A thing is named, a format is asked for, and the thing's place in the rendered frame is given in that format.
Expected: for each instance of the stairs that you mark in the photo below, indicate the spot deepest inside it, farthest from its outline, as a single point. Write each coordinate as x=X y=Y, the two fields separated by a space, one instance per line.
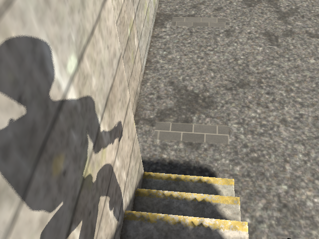
x=177 y=206

